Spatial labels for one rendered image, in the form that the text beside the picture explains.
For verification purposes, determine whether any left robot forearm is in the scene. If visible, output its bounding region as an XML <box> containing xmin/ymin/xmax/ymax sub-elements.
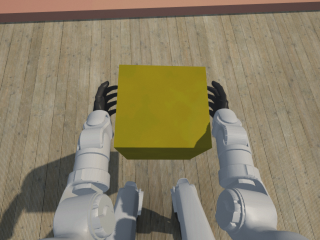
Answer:
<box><xmin>53</xmin><ymin>110</ymin><xmax>114</xmax><ymax>234</ymax></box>

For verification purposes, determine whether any right robot forearm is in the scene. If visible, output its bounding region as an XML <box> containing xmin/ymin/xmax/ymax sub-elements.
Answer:
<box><xmin>211</xmin><ymin>108</ymin><xmax>278</xmax><ymax>222</ymax></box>

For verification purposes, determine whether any robot left upper arm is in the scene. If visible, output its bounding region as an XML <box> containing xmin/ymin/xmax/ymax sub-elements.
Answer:
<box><xmin>38</xmin><ymin>192</ymin><xmax>116</xmax><ymax>240</ymax></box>

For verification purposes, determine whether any robot left hand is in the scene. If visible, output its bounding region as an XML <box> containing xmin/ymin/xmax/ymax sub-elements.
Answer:
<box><xmin>93</xmin><ymin>81</ymin><xmax>118</xmax><ymax>116</ymax></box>

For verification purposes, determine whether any robot right upper arm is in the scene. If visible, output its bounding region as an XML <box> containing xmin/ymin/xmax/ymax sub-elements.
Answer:
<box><xmin>215</xmin><ymin>187</ymin><xmax>309</xmax><ymax>240</ymax></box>

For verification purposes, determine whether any robot right hand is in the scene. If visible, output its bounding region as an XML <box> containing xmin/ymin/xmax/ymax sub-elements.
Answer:
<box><xmin>207</xmin><ymin>81</ymin><xmax>229</xmax><ymax>118</ymax></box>

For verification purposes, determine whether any robot left shin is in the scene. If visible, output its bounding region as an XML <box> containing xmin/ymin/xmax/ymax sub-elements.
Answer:
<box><xmin>116</xmin><ymin>181</ymin><xmax>138</xmax><ymax>198</ymax></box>

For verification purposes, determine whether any carton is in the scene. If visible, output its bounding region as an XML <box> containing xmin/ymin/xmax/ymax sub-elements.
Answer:
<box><xmin>113</xmin><ymin>64</ymin><xmax>212</xmax><ymax>160</ymax></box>

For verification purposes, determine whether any robot right thigh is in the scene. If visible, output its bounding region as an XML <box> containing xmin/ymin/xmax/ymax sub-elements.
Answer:
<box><xmin>170</xmin><ymin>182</ymin><xmax>216</xmax><ymax>240</ymax></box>

